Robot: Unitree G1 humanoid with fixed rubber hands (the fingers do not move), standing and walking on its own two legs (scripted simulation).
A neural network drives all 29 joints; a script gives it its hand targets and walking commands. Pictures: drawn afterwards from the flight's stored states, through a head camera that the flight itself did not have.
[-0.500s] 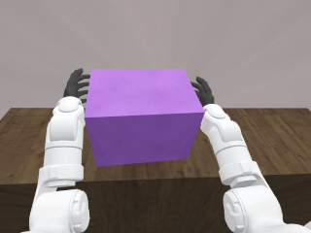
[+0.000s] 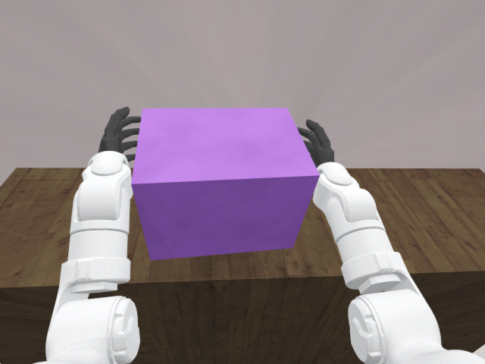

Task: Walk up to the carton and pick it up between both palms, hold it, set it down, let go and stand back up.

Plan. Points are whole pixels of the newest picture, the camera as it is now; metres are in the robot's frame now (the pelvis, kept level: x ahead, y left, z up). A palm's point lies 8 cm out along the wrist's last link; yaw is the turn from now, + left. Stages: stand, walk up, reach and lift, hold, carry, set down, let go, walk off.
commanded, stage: hold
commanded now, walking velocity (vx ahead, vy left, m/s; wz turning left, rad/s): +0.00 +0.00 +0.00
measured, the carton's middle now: (221, 181) +0.36 +0.02 +0.16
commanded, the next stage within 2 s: none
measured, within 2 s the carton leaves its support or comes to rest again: neither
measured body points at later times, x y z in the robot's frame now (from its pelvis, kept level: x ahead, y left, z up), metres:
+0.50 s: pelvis +0.00 +0.00 +0.00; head -0.06 +0.03 +0.44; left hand +0.38 +0.19 +0.21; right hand +0.38 -0.14 +0.19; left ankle +0.02 +0.12 -0.75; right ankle +0.02 -0.13 -0.75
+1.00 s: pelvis +0.00 +0.00 +0.00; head -0.06 +0.02 +0.45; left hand +0.38 +0.19 +0.21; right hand +0.38 -0.14 +0.19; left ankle +0.02 +0.12 -0.75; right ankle +0.02 -0.13 -0.75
